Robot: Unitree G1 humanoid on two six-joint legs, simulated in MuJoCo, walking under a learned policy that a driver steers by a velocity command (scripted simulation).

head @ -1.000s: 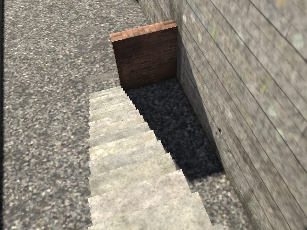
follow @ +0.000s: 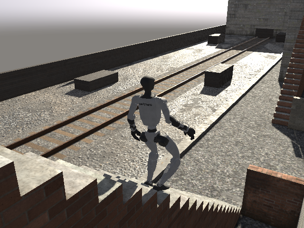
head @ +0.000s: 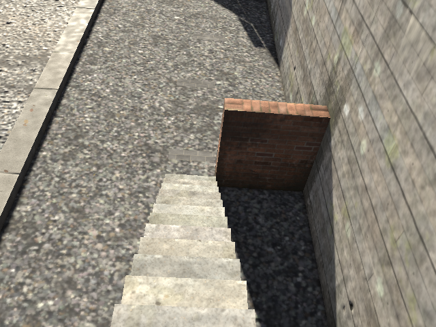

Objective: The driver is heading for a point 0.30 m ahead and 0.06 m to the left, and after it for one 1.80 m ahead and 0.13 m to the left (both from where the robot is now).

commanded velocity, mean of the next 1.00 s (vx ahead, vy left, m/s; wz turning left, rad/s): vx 0.39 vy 0.00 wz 0.35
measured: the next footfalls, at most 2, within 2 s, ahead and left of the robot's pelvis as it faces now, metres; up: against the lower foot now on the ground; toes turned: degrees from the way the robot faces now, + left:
right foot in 0.34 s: +0.30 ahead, -0.12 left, -0.19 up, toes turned +21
left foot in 0.76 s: +0.18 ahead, +0.15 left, -0.03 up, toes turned +28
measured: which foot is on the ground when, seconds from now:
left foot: down 0.00-0.30, up 0.32-0.74, down 0.76-0.82, up 0.84-0.96, down 0.98-1.00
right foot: up 0.00-0.32, down 0.34-0.78, up 0.80-0.88, down 0.90-1.00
